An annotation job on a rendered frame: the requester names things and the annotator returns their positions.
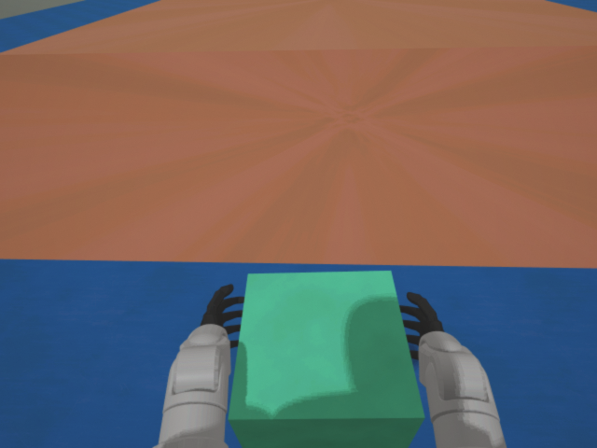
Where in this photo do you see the robot left hand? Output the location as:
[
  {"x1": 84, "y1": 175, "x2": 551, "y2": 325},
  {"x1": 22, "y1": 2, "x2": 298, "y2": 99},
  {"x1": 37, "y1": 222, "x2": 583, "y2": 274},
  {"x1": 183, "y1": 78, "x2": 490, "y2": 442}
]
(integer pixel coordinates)
[{"x1": 201, "y1": 284, "x2": 244, "y2": 348}]

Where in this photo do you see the robot left forearm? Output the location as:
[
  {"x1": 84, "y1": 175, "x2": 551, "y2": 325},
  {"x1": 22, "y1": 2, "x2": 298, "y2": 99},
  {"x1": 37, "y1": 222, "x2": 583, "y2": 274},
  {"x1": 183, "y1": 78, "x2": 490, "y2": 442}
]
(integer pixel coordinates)
[{"x1": 153, "y1": 324, "x2": 231, "y2": 448}]

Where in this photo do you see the robot right forearm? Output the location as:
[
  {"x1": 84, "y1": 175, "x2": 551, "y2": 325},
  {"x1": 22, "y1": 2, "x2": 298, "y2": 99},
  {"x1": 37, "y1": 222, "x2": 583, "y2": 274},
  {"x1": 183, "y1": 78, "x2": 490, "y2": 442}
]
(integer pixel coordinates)
[{"x1": 418, "y1": 331, "x2": 507, "y2": 448}]

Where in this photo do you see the carton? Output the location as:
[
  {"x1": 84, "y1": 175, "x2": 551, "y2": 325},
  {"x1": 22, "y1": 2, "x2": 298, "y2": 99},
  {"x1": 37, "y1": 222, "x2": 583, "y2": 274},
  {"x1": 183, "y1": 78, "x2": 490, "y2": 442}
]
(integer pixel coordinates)
[{"x1": 228, "y1": 271, "x2": 425, "y2": 448}]

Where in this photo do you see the robot right hand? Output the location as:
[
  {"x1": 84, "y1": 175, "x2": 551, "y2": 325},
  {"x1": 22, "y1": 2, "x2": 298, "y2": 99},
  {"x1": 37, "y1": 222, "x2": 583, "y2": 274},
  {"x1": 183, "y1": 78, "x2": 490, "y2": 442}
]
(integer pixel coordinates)
[{"x1": 399, "y1": 292, "x2": 444, "y2": 360}]

